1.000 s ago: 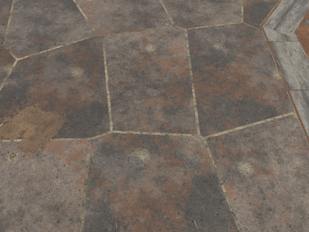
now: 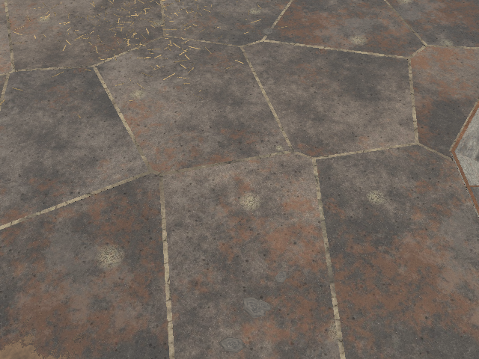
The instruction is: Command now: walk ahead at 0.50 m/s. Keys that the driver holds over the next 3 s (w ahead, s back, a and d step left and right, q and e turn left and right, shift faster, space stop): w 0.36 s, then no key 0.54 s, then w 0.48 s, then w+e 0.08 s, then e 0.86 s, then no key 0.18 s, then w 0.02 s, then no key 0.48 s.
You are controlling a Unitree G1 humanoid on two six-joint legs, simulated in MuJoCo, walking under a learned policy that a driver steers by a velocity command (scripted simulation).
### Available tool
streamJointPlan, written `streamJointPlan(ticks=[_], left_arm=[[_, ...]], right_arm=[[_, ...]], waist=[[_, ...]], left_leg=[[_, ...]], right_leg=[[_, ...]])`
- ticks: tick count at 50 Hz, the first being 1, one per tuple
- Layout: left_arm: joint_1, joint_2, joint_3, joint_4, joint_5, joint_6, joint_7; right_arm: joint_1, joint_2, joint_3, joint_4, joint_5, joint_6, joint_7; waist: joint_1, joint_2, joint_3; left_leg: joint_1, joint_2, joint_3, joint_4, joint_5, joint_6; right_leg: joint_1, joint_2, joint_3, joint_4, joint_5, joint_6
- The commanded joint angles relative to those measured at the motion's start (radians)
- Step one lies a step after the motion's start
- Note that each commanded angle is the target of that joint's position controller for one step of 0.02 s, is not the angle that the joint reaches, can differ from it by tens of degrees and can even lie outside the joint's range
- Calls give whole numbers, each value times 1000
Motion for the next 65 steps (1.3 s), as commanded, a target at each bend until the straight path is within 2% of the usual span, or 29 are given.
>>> streamJointPlan(ticks=[1,5,7,8,9,10,11,12,14,16,21,25,29,32,33,34,35,36,38,40,45,47,49,51,53,54,56,60,65], left_arm=[[-115,30,-3,-80,-5,-13,0],[-148,51,2,-107,-4,-28,3],[-30,73,16,-74,-3,-37,13],[120,89,28,-23,1,-46,22],[293,135,47,28,20,-55,32],[426,252,77,40,46,-57,38],[380,240,78,41,12,-39,25],[253,198,65,25,-10,-35,20],[148,87,33,16,-10,-48,15],[171,47,17,45,-13,-60,25],[275,94,15,83,-13,-80,30],[319,82,-1,99,-14,-72,34],[360,79,-9,125,-7,-59,46],[329,85,-7,131,-7,-50,58],[323,90,-6,134,-15,-48,58],[349,75,-12,119,-24,-51,62],[515,-28,-33,146,-65,-35,62],[482,28,-18,166,-49,-8,66],[339,31,-9,142,2,13,59],[326,-3,-15,149,6,32,54],[332,-12,-27,190,-10,61,70],[349,-2,-27,195,6,54,60],[384,8,-25,200,18,45,50],[443,-5,-31,213,21,31,51],[482,119,3,224,-14,11,63],[395,106,5,201,-5,3,72],[337,99,9,174,-9,-13,73],[394,65,6,185,-9,-41,65],[455,110,20,189,6,-50,55]], right_arm=[[75,-125,-16,-20,-2,-11,-8],[78,-142,-21,-7,-14,-6,-20],[42,-163,-26,-10,-17,-4,-25],[22,-168,-28,-12,-13,2,-23],[12,-153,-22,-27,-4,2,-21],[100,-59,-1,-61,39,2,-8],[98,-114,-20,-52,25,3,-6],[1,-135,-30,-78,8,9,-6],[-83,-104,-27,-95,-3,8,3],[-48,-70,-23,-84,-26,34,14],[-160,-73,-25,-123,-25,61,19],[-281,-50,-5,-153,-6,58,10],[-309,-65,1,-147,-6,51,-7],[-206,-89,-9,-103,-12,33,-22],[-132,-99,-13,-77,-19,17,-26],[-35,-166,-27,-54,-31,2,-30],[-18,-189,-29,-52,-25,10,-30],[-56,-139,-15,-65,11,24,-22],[-187,-95,4,-84,6,38,-26],[-241,-73,16,-82,-3,48,-42],[-211,-112,10,-59,-3,56,-37],[-203,-165,-14,-50,13,78,-30],[-210,-177,-31,-53,23,104,-25],[-263,-129,-30,-76,28,113,-19],[-371,-64,-15,-148,24,99,-5],[-355,-93,-22,-143,-10,91,3],[-277,-104,-33,-115,-24,77,23],[-342,-73,-26,-142,-21,61,32],[-447,-84,-17,-207,-10,51,26]], waist=[[-9,109,68],[5,114,73],[65,126,11],[130,106,-64],[192,75,-165],[182,-126,-326],[158,-119,-358],[108,-42,-183],[58,12,-20],[14,-17,2],[4,-5,37],[36,-49,16],[60,-71,-7],[14,-52,-24],[-25,-5,-52],[-30,68,-149],[25,239,-295],[12,183,-312],[44,103,-110],[90,127,-42],[79,130,-81],[87,164,-64],[104,164,-1],[132,51,84],[147,-261,168],[95,-172,190],[35,-68,113],[63,-86,81],[109,-113,76]], left_leg=[[-6,269,-123,-49,464,86],[108,317,-116,28,621,95],[112,314,-93,174,873,73],[86,286,-68,341,905,56],[-77,248,-47,563,708,39],[-423,108,17,968,192,-10],[-581,21,-97,1147,-290,-4],[-655,97,-142,1167,-205,6],[-610,166,-134,1041,-83,4],[-524,189,-124,964,-49,-17],[-599,193,-64,829,52,-66],[-520,146,-7,579,165,-70],[-469,111,-5,456,169,-46],[-348,82,-16,313,132,-10],[-235,102,-37,189,315,1],[-36,253,-159,252,776,26],[158,493,-376,304,1163,217],[76,509,-435,246,1016,271],[-154,418,-343,131,632,208],[-300,334,-240,65,445,132],[-302,296,-227,33,97,88],[-372,279,-259,-35,-345,63],[-476,286,-288,-83,-551,39],[-573,232,-227,31,-528,6],[-674,36,-3,453,-200,-58],[-671,79,-58,573,-124,-49],[-643,93,-74,639,-74,-53],[-623,108,-30,592,-25,-78],[-526,109,2,413,-105,-60]], right_leg=[[-6,43,-52,-109,44,-8],[29,72,-58,-200,-57,-57],[201,129,-79,-240,-132,-94],[370,160,-95,-305,-99,-116],[629,76,-8,-315,-89,-151],[958,-239,434,-350,-179,-275],[955,-312,715,-493,-206,-320],[803,-268,557,-513,-288,-281],[554,-175,345,-595,-206,-207],[454,-112,227,-628,-106,-166],[471,-79,81,-609,401,-170],[497,-27,-18,-547,636,-119],[605,-56,-5,-473,659,-124],[647,-73,30,-327,666,-117],[627,-42,18,-219,572,-88],[520,2,-2,-70,289,-54],[371,130,-37,169,-397,-23],[341,155,29,247,-633,-15],[312,119,70,242,-575,-4],[389,88,67,105,-480,16],[471,103,19,-129,-371,27],[519,130,-41,-180,-325,8],[555,134,-61,-199,-392,-30],[582,71,39,-406,-479,-89],[511,-208,506,-755,-817,-188],[470,-225,495,-773,-729,-182],[517,-163,389,-745,-573,-146],[568,-100,252,-699,-384,-145],[584,-130,233,-626,-248,-181]])
Next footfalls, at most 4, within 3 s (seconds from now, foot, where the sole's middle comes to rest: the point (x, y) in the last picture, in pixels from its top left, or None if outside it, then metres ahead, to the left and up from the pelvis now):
0.18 right None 0.28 -0.11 -0.78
0.66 left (220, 357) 0.49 0.05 -0.78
1.00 right None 0.40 -0.14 -0.78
1.38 left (201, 332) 0.56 0.10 -0.78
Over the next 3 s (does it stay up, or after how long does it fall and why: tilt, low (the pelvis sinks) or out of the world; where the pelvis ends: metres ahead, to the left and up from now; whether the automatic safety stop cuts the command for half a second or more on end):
stays up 0.69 0.02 0.00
